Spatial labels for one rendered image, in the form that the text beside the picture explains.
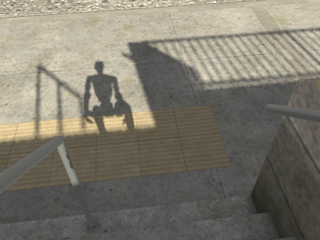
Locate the stairs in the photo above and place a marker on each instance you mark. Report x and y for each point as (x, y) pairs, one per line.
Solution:
(230, 218)

